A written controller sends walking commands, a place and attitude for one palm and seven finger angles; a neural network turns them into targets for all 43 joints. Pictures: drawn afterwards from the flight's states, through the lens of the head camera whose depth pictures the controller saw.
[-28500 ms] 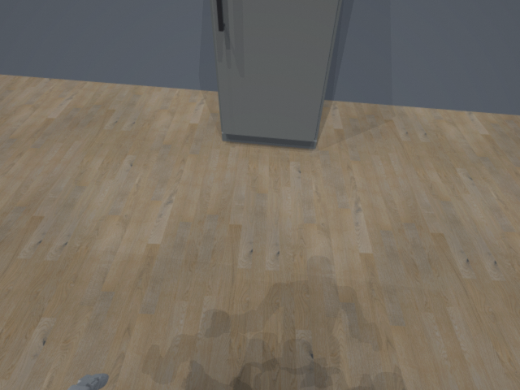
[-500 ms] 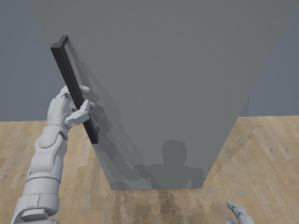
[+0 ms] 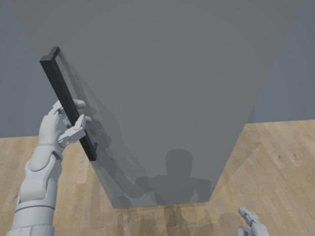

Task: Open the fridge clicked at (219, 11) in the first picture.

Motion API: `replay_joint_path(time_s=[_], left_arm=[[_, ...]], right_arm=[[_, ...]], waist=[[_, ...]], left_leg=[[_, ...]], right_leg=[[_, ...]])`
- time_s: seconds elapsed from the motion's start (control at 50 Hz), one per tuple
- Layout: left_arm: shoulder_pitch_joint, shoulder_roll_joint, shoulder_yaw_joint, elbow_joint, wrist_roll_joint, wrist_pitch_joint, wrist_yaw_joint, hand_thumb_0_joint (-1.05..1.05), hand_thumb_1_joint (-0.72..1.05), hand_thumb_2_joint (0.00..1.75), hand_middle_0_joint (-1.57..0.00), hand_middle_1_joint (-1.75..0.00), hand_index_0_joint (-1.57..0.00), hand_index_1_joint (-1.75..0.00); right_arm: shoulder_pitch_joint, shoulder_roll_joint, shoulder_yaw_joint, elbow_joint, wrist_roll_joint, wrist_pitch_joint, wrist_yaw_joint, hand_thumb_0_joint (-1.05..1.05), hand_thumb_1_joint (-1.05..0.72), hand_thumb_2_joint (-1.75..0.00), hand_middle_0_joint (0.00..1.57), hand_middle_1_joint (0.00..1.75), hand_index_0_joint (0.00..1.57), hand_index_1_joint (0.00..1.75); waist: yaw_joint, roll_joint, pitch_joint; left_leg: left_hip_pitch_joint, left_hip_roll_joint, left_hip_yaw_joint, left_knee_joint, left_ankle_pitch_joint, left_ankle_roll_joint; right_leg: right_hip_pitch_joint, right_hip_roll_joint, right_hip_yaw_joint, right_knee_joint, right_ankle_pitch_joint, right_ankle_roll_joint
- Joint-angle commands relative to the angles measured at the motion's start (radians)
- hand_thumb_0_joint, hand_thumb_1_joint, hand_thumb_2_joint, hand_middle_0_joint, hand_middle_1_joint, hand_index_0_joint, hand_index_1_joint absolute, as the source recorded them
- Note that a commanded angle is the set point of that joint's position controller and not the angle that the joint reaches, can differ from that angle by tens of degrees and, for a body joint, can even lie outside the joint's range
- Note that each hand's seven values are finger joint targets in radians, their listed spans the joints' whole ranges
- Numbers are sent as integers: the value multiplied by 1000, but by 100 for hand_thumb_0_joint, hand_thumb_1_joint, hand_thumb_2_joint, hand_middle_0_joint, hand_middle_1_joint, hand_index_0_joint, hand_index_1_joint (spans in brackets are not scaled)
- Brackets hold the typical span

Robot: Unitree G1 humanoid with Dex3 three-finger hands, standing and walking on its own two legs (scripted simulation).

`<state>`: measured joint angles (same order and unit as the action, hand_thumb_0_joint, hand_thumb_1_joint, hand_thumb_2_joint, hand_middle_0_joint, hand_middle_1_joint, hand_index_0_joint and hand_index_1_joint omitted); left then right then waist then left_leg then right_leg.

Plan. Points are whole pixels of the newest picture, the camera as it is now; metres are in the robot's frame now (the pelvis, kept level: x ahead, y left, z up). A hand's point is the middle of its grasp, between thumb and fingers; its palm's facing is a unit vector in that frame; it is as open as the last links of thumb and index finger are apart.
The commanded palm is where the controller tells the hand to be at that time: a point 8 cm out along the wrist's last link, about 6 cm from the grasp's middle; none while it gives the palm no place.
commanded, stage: pull the door a little, standing still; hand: left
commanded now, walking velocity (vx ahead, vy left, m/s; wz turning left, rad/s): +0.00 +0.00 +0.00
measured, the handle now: (77, 115) +0.39 +0.23 +0.12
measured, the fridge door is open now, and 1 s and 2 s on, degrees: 0 20 51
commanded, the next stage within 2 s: walk backward, drawing the door open in 0.48 s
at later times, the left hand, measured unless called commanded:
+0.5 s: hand (79, 140) +0.30 +0.19 +0.13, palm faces +0.09 -1.00 +0.00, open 6.0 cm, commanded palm +0.22 +0.23 +0.13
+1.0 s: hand (87, 194) +0.18 +0.14 +0.13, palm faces +0.20 -0.95 -0.23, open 6.2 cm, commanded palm +0.14 +0.18 +0.13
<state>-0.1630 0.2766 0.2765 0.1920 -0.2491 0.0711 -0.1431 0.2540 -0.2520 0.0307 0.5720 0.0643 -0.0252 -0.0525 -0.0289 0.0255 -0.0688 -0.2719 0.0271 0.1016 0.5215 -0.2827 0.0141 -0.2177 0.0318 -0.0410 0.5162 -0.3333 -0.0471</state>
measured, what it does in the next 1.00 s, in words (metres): stands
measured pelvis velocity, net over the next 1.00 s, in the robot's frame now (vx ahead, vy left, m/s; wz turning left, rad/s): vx -0.03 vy -0.02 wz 0.11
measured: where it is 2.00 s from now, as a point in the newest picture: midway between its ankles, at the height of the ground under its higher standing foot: outside the picture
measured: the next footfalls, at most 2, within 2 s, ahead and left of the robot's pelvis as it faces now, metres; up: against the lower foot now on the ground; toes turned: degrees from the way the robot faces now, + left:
left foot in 1.48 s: -0.06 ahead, +0.04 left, +0.00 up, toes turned +20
right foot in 1.66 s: +0.06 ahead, -0.35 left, +0.00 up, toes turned +37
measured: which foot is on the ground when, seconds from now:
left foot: down 0.00-1.00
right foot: down 0.00-1.00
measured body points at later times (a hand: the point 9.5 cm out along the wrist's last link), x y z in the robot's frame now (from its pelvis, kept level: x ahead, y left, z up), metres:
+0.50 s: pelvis +0.03 +0.01 +0.00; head +0.01 +0.00 +0.45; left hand +0.29 +0.24 +0.13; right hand +0.20 -0.22 -0.07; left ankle -0.01 +0.11 -0.73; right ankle -0.04 -0.08 -0.73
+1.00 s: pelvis -0.03 -0.02 +0.00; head -0.02 -0.06 +0.45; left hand +0.16 +0.19 +0.14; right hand +0.17 -0.20 -0.10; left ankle -0.01 +0.11 -0.73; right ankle -0.01 -0.09 -0.73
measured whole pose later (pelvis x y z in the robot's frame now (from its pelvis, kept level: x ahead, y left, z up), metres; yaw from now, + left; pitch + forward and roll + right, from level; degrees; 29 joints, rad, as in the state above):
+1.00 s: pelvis -0.03 -0.02 +0.00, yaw +6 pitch +0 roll +1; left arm 0.44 0.18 -0.01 -0.41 -0.05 -0.04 0.08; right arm 0.19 -0.19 0.05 0.54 -0.03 0.06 -0.04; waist -0.01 0.09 -0.02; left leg -0.26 -0.02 -0.01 0.43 -0.18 0.00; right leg -0.23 0.03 -0.07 0.47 -0.25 -0.06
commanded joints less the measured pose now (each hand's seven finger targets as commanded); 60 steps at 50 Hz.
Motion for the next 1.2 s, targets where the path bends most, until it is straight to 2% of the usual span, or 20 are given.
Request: replay_joint_path(time_s=[0.0, 0.02, 0.08, 0.2, 0.38, 0.54, 0.56, 0.58, 0.6, 0.62, 0.68, 0.72, 0.78, 0.82, 0.88, 0.92, 0.98, 1.06, 1.12, 1.18], left_arm=[[-91, 215, 118, -266, -16, -44, -9, 0, 90, 90, -45, -140, -45, -140], [-60, 205, 114, -275, -18, -36, -11, 0, 90, 90, -45, -140, -45, -140], [-247, 94, -24, -274, -5, -18, 1, 0, 90, 90, -45, -140, -45, -140], [-55, 95, -19, -372, 5, -1, 9, 0, 90, 90, -45, -140, -45, -140], [273, 68, -28, -584, -13, 24, -2, 0, 90, 90, -45, -140, -45, -140], [667, -10, -107, -900, -4, 42, 12, 0, 90, 90, -45, -140, -45, -140], [618, 20, -83, -902, 0, 39, 23, 0, 90, 90, -45, -140, -45, -140], [85, 332, 54, -1036, 146, -85, 140, 0, 90, 90, -45, -140, -45, -140], [328, 144, -29, -874, 138, -109, 171, 0, 90, 90, -45, -140, -45, -140], [500, 42, -124, -814, 151, -109, 174, 0, 90, 90, -45, -140, -45, -140], [529, 42, -188, -879, 179, -145, 179, 0, 90, 90, -45, -140, -45, -140], [580, 40, -194, -874, 189, -154, 193, 0, 90, 90, -45, -140, -45, -140], [570, 7, -236, -862, 195, -158, 205, 0, 90, 90, -45, -140, -45, -140], [583, 0, -248, -841, 199, -159, 216, 0, 90, 90, -45, -140, -45, -140], [555, 32, -226, -863, 215, -180, 218, 0, 90, 90, -45, -140, -45, -140], [575, 19, -232, -845, 217, -194, 217, 0, 90, 90, -45, -140, -45, -140], [538, 28, -234, -840, 224, -220, 216, 0, 90, 90, -45, -140, -45, -140], [544, 21, -259, -860, 232, -245, 223, 0, 90, 90, -45, -140, -45, -140], [554, 31, -265, -894, 232, -255, 227, 0, 90, 90, -45, -140, -45, -140], [567, 32, -259, -904, 244, -256, 230, 0, 90, 90, -45, -140, -45, -140]], right_arm=[[-115, -119, -47, -171, -2, -46, -9, 0, -90, -90, 20, 30, 20, 30], [-116, -117, -46, -174, -2, -44, -9, 0, -90, -90, 20, 30, 20, 30], [-105, -118, -46, -153, -2, -47, -10, 0, -90, -90, 20, 30, 20, 30], [-106, -116, -51, -172, -12, -44, -2, 0, -90, -90, 20, 30, 20, 30], [-135, -98, -41, -221, -15, -29, 15, 0, -90, -90, 20, 30, 20, 30], [-146, -77, -36, -266, -22, -30, 36, 0, -90, -90, 20, 30, 20, 30], [-139, -83, -38, -252, -24, -29, 32, 0, -90, -90, 20, 30, 20, 30], [-118, -101, -10, -249, -39, -15, -1, 0, -90, -90, 20, 30, 20, 30], [-133, -85, -28, -199, -54, -10, -11, 0, -90, -90, 20, 30, 20, 30], [-137, -88, -26, -202, -64, -6, -9, 0, -90, -90, 20, 30, 20, 30], [-115, -96, -20, -216, -72, 36, -5, 0, -90, -90, 20, 30, 20, 30], [-116, -91, -31, -216, -84, 48, 6, 0, -90, -90, 20, 30, 20, 30], [-156, -70, -32, -220, -96, 40, 6, 0, -90, -90, 20, 30, 20, 30], [-176, -58, -25, -220, -95, 37, -4, 0, -90, -90, 20, 30, 20, 30], [-198, -59, -23, -213, -99, 44, -9, 0, -90, -90, 20, 30, 20, 30], [-183, -38, -28, -202, -94, 40, -3, 0, -90, -90, 20, 30, 20, 30], [-181, -29, -41, -184, -84, 26, 2, 0, -90, -90, 20, 30, 20, 30], [-161, -37, -53, -169, -88, 9, -5, 0, -90, -90, 20, 30, 20, 30], [-157, -49, -64, -156, -96, -9, -20, 0, -90, -90, 20, 30, 20, 30], [-190, -46, -74, -148, -107, -25, -31, 0, -90, -90, 20, 30, 20, 30]], waist=[[81, -20, -222], [84, -22, -227], [28, -18, -172], [64, -7, -270], [99, -8, -232], [102, 16, -142], [89, 21, -126], [10, 88, 14], [14, 5, -16], [18, -25, -27], [2, 110, -125], [1, 126, -184], [19, 55, -142], [25, 4, -95], [24, -4, -51], [19, -113, -41], [8, -190, -28], [-12, -24, -42], [-19, 120, -56], [-6, 147, -21]], left_leg=[[124, -27, -63, -12, 410, 31], [129, -28, -59, -10, 418, 30], [157, -21, -73, 9, 413, 32], [184, -22, -74, 21, 504, 29], [195, -5, -76, 12, 604, 25], [189, 9, -85, 0, 643, 14], [186, 9, -87, -4, 608, 9], [170, -3, -98, -17, 494, 43], [202, 7, -124, 9, 483, 48], [228, 11, -120, 9, 534, 51], [399, 48, -169, -8, 977, 65], [492, 118, -230, -35, 1158, 88], [365, 156, -253, -120, 875, 89], [235, 152, -249, -152, 663, 87], [54, 82, -214, -161, 413, 57], [69, 32, -182, -106, 343, 44], [97, -28, -127, -53, 147, 26], [143, -7, -175, -129, 143, 22], [32, 66, -338, -304, 28, 61], [-124, 148, -488, -392, -108, 118]], right_leg=[[89, -17, 20, -22, 627, 40], [93, -17, 21, -20, 642, 42], [2, -6, 9, -32, 573, 40], [71, -19, 8, -3, 669, 40], [114, -20, -6, -1, 729, 41], [65, -15, -34, -3, 678, 42], [48, -10, -34, -8, 641, 39], [-49, -55, 54, -113, 580, 77], [-73, -75, 42, -147, 540, 75], [-79, -73, 32, -141, 596, 93], [-89, -32, -20, 0, 605, 94], [-165, -6, -5, 111, 277, 92], [-147, -16, 14, 95, 2, 73], [-94, -36, 26, 15, 39, 75], [7, -57, 47, -81, 292, 72], [-28, -85, 66, -179, 349, 85], [-113, -114, 44, -298, 193, 89], [-166, -73, 1, -263, 32, 87], [-73, -2, 17, -87, 19, 94], [2, 12, 67, 38, -18, 77]])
